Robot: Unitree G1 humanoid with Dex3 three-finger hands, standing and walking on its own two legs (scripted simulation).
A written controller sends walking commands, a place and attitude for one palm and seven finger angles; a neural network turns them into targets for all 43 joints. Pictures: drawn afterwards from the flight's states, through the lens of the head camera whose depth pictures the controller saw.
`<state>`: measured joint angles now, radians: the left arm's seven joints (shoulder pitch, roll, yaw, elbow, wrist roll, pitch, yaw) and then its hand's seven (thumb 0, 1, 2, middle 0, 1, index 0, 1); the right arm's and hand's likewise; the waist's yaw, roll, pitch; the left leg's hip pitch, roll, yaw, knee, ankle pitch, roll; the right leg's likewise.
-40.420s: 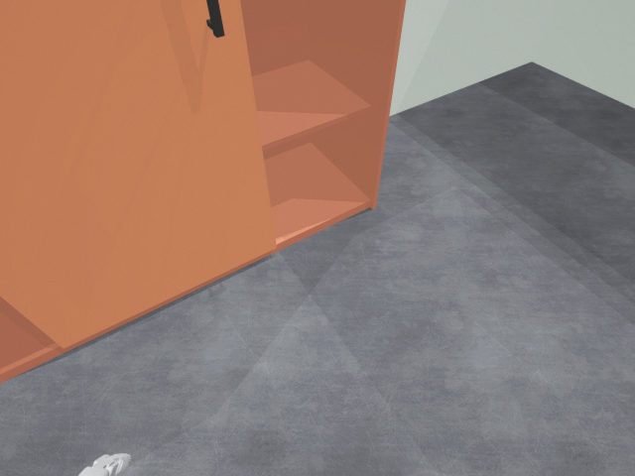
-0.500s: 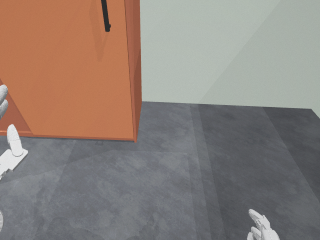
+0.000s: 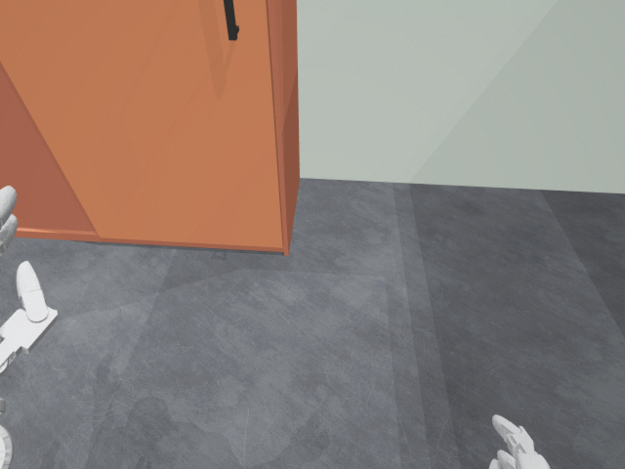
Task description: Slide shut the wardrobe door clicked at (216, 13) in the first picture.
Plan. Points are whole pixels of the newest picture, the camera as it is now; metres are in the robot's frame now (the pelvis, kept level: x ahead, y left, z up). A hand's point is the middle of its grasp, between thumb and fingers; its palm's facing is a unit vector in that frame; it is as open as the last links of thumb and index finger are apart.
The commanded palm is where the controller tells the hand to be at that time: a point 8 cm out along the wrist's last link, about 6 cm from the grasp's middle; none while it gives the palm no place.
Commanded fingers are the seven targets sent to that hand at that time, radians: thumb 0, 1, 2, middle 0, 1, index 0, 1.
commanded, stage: stop stepping back and stand still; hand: left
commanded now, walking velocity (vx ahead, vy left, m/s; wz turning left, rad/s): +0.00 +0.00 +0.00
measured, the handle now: out of the picture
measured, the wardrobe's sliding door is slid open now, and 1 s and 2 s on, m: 0.00 0.00 0.00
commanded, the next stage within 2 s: let the arm hang, fingers relaxed in 0.56 s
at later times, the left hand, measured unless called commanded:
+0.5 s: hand (56, 281) +0.25 +0.28 +0.17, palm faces +0.43 -0.77 -0.47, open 7.4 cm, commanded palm +0.18 +0.32 +0.19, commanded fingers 0.00 0.90 0.90 -0.20 -0.30 -0.20 -0.30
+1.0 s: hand out of the picture +0.06 +0.20 -0.16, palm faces -0.05 -0.98 -0.19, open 7.0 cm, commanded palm none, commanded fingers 0.00 0.90 0.90 -0.20 -0.30 -0.20 -0.30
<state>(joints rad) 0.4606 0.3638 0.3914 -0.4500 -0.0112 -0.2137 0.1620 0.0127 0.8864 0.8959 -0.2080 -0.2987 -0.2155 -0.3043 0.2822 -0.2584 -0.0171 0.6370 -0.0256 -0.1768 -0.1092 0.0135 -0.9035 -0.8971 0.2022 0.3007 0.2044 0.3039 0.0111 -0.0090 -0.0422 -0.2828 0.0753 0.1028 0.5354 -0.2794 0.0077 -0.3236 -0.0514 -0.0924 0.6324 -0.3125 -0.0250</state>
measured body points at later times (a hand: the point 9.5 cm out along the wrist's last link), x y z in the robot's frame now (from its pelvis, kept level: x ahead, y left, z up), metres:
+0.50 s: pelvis +0.04 +0.02 +0.01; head +0.06 +0.02 +0.45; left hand +0.22 +0.32 +0.20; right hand +0.20 -0.21 -0.08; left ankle +0.04 +0.13 -0.73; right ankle +0.02 -0.09 -0.73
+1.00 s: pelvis +0.01 +0.03 +0.01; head +0.04 +0.03 +0.46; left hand +0.06 +0.26 -0.14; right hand +0.07 -0.24 -0.13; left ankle +0.04 +0.13 -0.73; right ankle +0.02 -0.09 -0.73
